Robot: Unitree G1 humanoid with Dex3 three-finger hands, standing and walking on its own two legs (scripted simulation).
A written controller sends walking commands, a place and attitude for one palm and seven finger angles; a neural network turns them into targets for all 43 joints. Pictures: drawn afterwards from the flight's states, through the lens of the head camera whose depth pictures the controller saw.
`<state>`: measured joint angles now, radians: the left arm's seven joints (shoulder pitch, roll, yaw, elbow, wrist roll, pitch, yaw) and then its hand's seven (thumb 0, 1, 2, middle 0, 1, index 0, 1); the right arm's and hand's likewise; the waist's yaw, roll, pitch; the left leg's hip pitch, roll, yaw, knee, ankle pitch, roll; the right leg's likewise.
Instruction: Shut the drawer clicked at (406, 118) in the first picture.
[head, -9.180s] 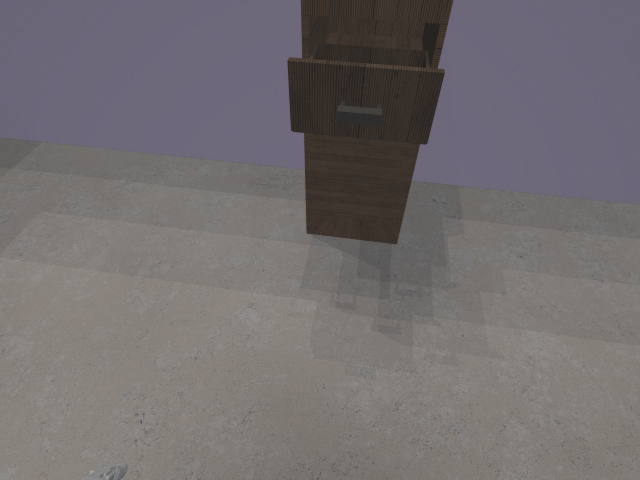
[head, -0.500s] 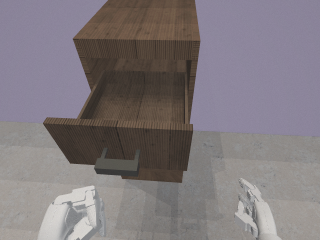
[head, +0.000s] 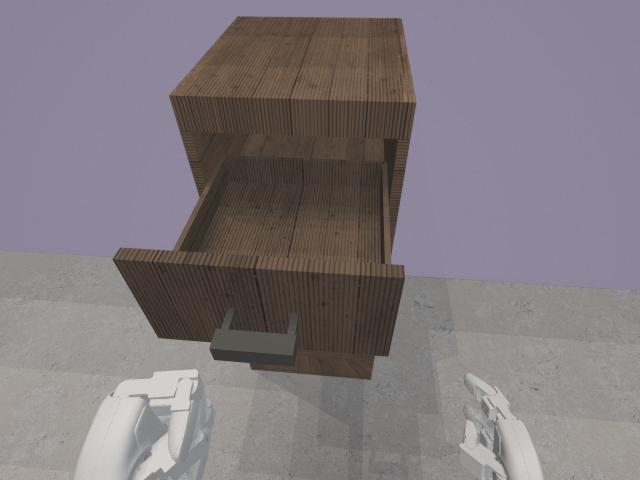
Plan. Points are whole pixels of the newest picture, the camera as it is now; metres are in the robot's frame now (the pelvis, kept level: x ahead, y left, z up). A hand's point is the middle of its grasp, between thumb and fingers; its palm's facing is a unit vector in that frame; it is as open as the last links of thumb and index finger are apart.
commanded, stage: raise the hand and make a fist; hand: left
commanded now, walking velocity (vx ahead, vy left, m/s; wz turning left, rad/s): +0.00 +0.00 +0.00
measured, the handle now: (258, 332) +0.29 +0.11 +0.05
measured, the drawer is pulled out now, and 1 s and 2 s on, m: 0.30 0.30 0.30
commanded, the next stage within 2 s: bring the fist close to the handle in 0.16 s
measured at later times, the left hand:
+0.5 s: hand (230, 452) +0.13 +0.09 +0.12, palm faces +0.01 -1.00 -0.02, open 3.2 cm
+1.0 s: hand (269, 434) +0.16 +0.07 +0.08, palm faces +0.01 -1.00 -0.03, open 3.2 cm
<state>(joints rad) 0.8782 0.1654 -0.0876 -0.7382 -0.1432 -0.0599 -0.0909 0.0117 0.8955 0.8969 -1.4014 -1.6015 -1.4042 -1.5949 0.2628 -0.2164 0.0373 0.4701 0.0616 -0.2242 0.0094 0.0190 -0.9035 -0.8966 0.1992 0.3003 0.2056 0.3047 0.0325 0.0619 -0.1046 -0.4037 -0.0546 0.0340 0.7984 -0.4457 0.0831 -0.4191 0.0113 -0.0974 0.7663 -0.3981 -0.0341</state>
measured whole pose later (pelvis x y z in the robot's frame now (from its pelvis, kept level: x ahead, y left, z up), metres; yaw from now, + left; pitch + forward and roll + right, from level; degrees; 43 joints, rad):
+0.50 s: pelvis -0.01 -0.02 +0.00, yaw +1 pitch +4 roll -1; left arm 0.86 0.14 -0.10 -0.64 -0.14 -0.15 -0.09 0.01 0.90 0.90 -1.40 -1.60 -1.40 -1.60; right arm 0.25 -0.22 0.03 0.47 0.05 -0.23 0.01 0.02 -0.90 -0.90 0.20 0.30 0.21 0.30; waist 0.03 0.07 -0.10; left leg -0.46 -0.04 0.01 0.84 -0.45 0.06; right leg -0.47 0.02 -0.12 0.81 -0.41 -0.07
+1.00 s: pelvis -0.01 -0.04 -0.02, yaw +0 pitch +9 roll +0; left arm 0.72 0.12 -0.12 -0.40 -0.12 -0.30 -0.04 0.01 0.90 0.90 -1.40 -1.60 -1.40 -1.60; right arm 0.27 -0.24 0.01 0.46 0.03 -0.19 0.01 0.02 -0.91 -0.90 0.20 0.30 0.20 0.30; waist 0.00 0.06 -0.11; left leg -0.60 -0.03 0.02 0.93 -0.48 0.03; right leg -0.62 0.03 -0.12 0.91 -0.45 -0.09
